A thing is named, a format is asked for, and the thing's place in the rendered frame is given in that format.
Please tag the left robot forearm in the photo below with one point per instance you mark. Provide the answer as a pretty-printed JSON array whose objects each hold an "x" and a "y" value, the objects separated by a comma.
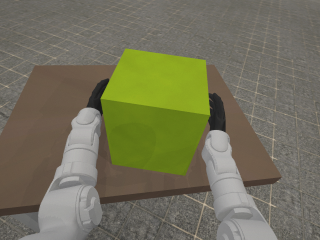
[{"x": 78, "y": 166}]

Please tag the table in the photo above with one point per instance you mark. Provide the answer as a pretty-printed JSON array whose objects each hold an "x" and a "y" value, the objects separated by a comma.
[{"x": 33, "y": 141}]

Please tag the carton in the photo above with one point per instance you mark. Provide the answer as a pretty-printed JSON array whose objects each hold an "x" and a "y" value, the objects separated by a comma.
[{"x": 155, "y": 108}]

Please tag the right robot hand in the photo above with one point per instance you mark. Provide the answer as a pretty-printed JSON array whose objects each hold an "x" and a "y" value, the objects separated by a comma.
[{"x": 217, "y": 119}]

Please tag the right robot forearm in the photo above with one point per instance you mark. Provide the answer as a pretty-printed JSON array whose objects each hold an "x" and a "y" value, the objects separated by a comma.
[{"x": 230, "y": 196}]

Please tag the right robot upper arm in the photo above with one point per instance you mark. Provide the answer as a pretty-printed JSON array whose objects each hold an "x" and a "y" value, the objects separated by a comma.
[{"x": 244, "y": 229}]

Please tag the left robot upper arm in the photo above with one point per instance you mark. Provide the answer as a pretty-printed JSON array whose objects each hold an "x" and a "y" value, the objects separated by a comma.
[{"x": 68, "y": 214}]

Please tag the left robot hand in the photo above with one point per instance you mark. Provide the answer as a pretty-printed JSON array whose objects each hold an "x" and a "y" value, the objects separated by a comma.
[{"x": 95, "y": 98}]

